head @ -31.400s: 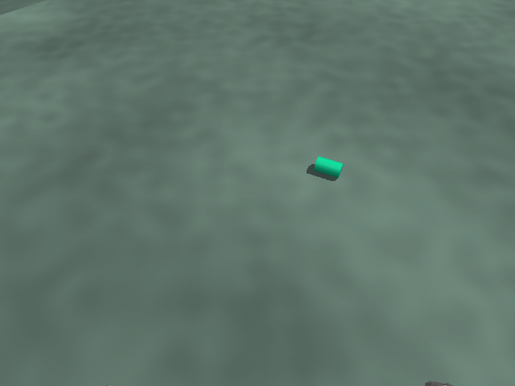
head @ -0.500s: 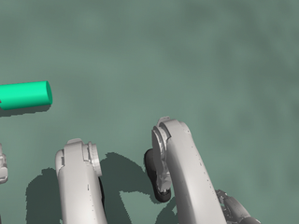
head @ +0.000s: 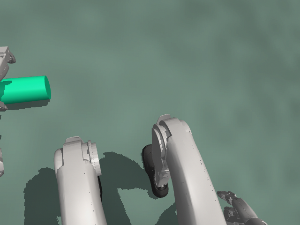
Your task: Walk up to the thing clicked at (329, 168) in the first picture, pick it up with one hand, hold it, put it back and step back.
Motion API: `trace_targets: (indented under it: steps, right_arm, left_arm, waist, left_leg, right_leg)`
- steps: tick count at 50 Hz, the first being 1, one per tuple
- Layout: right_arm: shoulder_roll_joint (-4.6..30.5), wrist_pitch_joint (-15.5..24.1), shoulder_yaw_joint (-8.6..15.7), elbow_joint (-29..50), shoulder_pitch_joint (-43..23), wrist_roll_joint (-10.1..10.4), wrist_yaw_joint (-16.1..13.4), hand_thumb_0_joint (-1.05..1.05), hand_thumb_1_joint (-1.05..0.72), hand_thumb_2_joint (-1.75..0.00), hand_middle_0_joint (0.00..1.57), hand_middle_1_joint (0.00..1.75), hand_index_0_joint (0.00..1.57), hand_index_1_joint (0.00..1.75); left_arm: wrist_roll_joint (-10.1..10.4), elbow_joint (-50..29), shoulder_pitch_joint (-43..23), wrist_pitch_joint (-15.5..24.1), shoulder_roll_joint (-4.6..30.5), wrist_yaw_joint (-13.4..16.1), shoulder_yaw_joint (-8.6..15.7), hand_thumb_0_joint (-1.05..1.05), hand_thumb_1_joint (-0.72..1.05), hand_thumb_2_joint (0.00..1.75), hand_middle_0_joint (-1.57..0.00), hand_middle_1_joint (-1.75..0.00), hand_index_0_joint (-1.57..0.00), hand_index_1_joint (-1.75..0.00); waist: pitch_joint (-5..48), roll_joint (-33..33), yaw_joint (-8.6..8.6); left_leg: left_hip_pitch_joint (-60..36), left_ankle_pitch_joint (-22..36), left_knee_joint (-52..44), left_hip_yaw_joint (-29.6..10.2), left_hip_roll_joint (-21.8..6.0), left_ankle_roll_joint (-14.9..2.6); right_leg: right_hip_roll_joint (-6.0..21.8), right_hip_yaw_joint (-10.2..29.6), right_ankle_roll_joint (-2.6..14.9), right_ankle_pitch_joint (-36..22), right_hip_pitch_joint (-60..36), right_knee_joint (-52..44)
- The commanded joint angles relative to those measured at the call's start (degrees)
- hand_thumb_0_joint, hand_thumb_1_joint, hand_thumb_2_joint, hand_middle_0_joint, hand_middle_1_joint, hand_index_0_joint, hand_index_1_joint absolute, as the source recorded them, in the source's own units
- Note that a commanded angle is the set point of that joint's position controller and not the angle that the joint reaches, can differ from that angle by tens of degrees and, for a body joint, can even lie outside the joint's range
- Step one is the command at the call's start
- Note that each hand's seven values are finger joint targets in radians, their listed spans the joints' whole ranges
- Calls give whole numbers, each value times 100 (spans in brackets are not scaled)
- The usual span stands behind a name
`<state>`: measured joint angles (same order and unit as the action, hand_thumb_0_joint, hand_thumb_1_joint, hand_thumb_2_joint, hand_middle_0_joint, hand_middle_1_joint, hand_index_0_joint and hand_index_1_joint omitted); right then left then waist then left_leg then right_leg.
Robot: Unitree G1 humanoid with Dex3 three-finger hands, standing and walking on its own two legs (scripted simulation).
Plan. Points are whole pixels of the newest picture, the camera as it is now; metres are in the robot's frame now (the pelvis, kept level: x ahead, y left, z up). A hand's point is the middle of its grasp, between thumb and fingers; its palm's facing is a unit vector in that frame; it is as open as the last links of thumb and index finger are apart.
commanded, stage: home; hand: left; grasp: from above
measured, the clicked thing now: (25, 89) +0.51 +0.29 -0.31
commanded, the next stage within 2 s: none
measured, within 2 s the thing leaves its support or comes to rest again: neither
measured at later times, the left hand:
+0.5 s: hand out of the picture +0.42 +0.29 -0.04, palm faces -0.37 -0.46 -0.81, open 9.3 cm
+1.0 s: hand out of the picture +0.28 +0.22 +0.17, palm faces +0.02 -0.93 -0.37, open 7.4 cm
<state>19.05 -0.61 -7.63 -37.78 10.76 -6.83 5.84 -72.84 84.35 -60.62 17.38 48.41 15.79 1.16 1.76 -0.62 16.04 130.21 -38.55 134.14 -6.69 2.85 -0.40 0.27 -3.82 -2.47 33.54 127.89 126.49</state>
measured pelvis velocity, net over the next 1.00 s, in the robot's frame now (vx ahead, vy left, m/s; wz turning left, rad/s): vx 0.05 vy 0.00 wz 0.10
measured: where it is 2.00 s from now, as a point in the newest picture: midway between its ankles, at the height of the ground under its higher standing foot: (127, 193)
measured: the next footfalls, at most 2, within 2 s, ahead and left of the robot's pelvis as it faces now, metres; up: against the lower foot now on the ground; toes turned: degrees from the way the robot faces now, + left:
none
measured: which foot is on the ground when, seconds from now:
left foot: down 0.00-1.00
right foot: down 0.00-1.00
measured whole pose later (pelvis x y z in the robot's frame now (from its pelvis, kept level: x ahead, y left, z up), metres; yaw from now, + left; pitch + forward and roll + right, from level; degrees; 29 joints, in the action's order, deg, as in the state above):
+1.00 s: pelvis +0.05 +0.00 +0.26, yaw +6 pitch +23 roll -4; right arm 12.1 5.0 -2.7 -30.6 7.3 2.8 -4.0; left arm -4.1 11.8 5.0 -16.8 18.2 4.4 1.5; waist 10.6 1.6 3.7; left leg 73.4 -34.9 84.8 -4.5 0.6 0.0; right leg 0.1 -2.3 -1.3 30.9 72.8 80.1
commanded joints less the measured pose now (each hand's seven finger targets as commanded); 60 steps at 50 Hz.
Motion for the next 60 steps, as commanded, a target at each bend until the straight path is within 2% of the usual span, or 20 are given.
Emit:
trace_targets:
  steps: [1, 2, 4, 7, 10, 14, 17, 19, 22, 24, 27, 29, 32, 33, 34, 41, 44, 46, 52, 60]
  right_arm:
    - [1377, 157, 481, 11, 1287, -108, 1, 0, -91, -90, 20, 30, 20, 30]
    - [1359, 172, 516, 20, 1296, -111, 19, 0, -89, -89, 20, 30, 20, 30]
    - [1380, 196, 614, 47, 1361, -94, 40, 0, -89, -89, 20, 30, 20, 30]
    - [1302, 199, 773, 89, 1483, 7, 82, 0, -89, -89, 20, 30, 20, 30]
    - [1311, 123, 935, 80, 1605, 155, 121, 0, -89, -90, 20, 30, 20, 30]
    - [1233, -10, 1149, 251, 1628, 390, 122, 0, -89, -90, 20, 30, 20, 30]
    - [1130, -87, 1149, 357, 1358, 528, 46, 0, -89, -90, 20, 30, 20, 30]
    - [1059, -117, 1161, 490, 1219, 603, -31, 0, -90, -90, 20, 30, 20, 30]
    - [902, -97, 1147, 589, 946, 674, -136, 0, -90, -90, 20, 30, 20, 30]
    - [885, -61, 1205, 667, 808, 720, -202, 0, -90, -90, 20, 30, 20, 30]
    - [744, 26, 1196, 801, 552, 787, -279, 0, -90, -90, 20, 30, 20, 30]
    - [679, 113, 1193, 808, 428, 819, -367, 0, -90, -90, 20, 30, 20, 30]
    - [642, 251, 1211, 931, 245, 863, -468, 0, -90, -90, 20, 30, 20, 30]
    - [625, 303, 1204, 966, 180, 884, -509, 0, -90, -90, 20, 30, 20, 30]
    - [583, 363, 1187, 981, 104, 903, -553, 0, -90, -90, 20, 30, 20, 30]
    - [410, 635, 1053, 1228, -242, 958, -835, 0, -90, -90, 20, 30, 20, 30]
    - [332, 730, 992, 1301, -271, 964, -958, 0, -90, -90, 20, 30, 20, 30]
    - [242, 797, 915, 1344, -227, 966, -1033, 0, -90, -90, 20, 30, 20, 30]
    - [118, 988, 767, 1406, -19, 949, -1325, 0, -90, -90, 20, 30, 20, 30]
    - [-34, 1221, 699, 1656, 314, 894, -1611, 0, -90, -90, 20, 30, 20, 30]
  left_arm:
    - [-153, -1128, -2557, -50, 1795, 660, 543, 0, -48, 96, -13, -98, -14, -97]
    - [-149, -1228, -2424, -103, 1748, 716, 552, 0, -42, 91, -21, -90, -20, -89]
    - [-89, -1381, -2179, -275, 1750, 772, 678, 0, -31, 97, -23, -77, -21, -80]
    - [202, -1687, -1827, -596, 1650, 645, 773, 0, -18, 96, -23, -71, -21, -73]
    - [647, -2031, -1308, -870, 1511, 328, 828, 0, -5, 95, -22, -66, -20, -68]
    - [1450, -3009, -265, -1182, 940, -346, 780, 0, 23, 94, -22, -56, -20, -57]
    - [2376, -3997, 538, -1415, 401, -860, 701, 0, 45, 96, -22, -51, -21, -52]
    - [2854, -4728, 1062, -1539, 303, -1122, 761, 0, 61, 96, -21, -43, -21, -44]
    - [3530, -5320, 1825, -1674, -388, -1445, 453, 0, 85, 89, -20, -30, -20, -30]
    - [3833, -5980, 2003, -1694, -120, -1467, 796, 0, 90, 90, -20, -30, -20, -30]
    - [4275, -6344, 2563, -1776, -681, -1434, 588, 0, 90, 90, -20, -30, -20, -30]
    - [4530, -6466, 2954, -1856, -802, -1317, 660, 0, 90, 90, -20, -30, -20, -30]
    - [4852, -6921, 3330, -2051, -1106, -1264, 557, 0, 90, 90, -20, -30, -20, -30]
    - [5001, -6941, 3550, -2156, -1153, -1245, 568, 0, 90, 90, -20, -30, -20, -30]
    - [5158, -6957, 3834, -2238, -1401, -1239, 430, 0, 90, 90, -20, -30, -20, -30]
    - [6222, -7821, 4936, -2761, -1800, -1115, 467, 0, 90, 90, -20, -30, -20, -30]
    - [6599, -8172, 5357, -2968, -1918, -1064, 533, 0, 90, 90, -20, -30, -20, -30]
    - [6788, -8286, 5840, -3125, -2165, -1040, 394, 0, 90, 90, -20, -30, -20, -30]
    - [7322, -8844, 6576, -3532, -2520, -1025, 526, 0, 90, 90, -20, -30, -20, -30]
    - [7682, -9664, 8079, -3949, -2943, -1113, 439, 0, 90, 90, -20, -30, -20, -30]
  waist:
    - [4229, 2520, 140]
    - [4369, 2689, 69]
    - [4777, 2753, -3]
    - [5118, 2808, -193]
    - [5198, 2635, -367]
    - [5341, 2294, -581]
    - [4886, 1721, -630]
    - [4928, 1453, -747]
    - [4286, 1052, -681]
    - [4506, 1234, -929]
    - [4238, 1149, -889]
    - [3963, 984, -970]
    - [4004, 1074, -1002]
    - [3907, 991, -1044]
    - [3683, 961, -987]
    - [3275, 765, -1041]
    - [3180, 793, -1112]
    - [3023, 657, -1083]
    - [2612, 701, -1151]
    - [2009, 564, -1245]
  left_leg:
    - [-3224, 934, -1480, 327, -43, -27]
    - [-3373, 991, -1527, 311, -63, 0]
    - [-3619, 1267, -1550, 314, -59, 1]
    - [-3756, 1320, -1756, 369, -62, -20]
    - [-3700, 1378, -1971, 351, -54, -38]
    - [-4194, 1633, -2405, 208, -72, -30]
    - [-3974, 1372, -2705, 170, -72, -95]
    - [-4051, 1283, -2921, 172, -85, -125]
    - [-3992, 1146, -3230, 167, -126, -147]
    - [-4513, 1142, -3485, 142, -177, -115]
    - [-4781, 905, -3931, 80, -221, -112]
    - [-4874, 649, -4191, 167, -207, -135]
    - [-5437, 686, -4616, 149, -223, -96]
    - [-5576, 586, -4755, 142, -235, -94]
    - [-5618, 585, -4889, 154, -232, -83]
    - [-6499, 558, -5780, 97, -237, -90]
    - [-6999, 712, -6146, 116, -253, -70]
    - [-7256, 889, -6399, 113, -259, -71]
    - [-8126, 1347, -7209, 37, -312, -27]
    - [-8961, 2289, -8019, 253, -256, -21]
  right_leg:
    - [-148, -494, 495, -712, -1723, -819]
    - [-164, -502, 527, -740, -1722, -764]
    - [-137, -517, 518, -958, -1793, -772]
    - [-115, -453, 521, -1023, -2052, -895]
    - [-95, -413, 518, -1068, -2287, -1058]
    - [-81, -334, 502, -1087, -2624, -1431]
    - [-122, -280, 493, -1005, -2906, -1837]
    - [-138, -218, 485, -996, -3306, -2098]
    - [-115, -158, 474, -948, -3580, -2495]
    - [-98, -103, 487, -870, -3720, -2682]
    - [-80, -76, 448, -781, -4001, -3000]
    - [-83, -30, 435, -585, -4277, -3361]
    - [-73, 11, 433, -600, -4647, -3717]
    - [-80, 21, 419, -539, -4772, -3859]
    - [-83, 27, 417, -520, -4875, -4006]
    - [-90, 139, 382, -501, -5884, -4968]
    - [-108, 170, 381, -613, -6333, -5376]
    - [-118, 164, 370, -765, -6722, -5683]
    - [-127, 155, 361, -1166, -7603, -6439]
    - [-161, 78, 341, -1883, -8932, -7486]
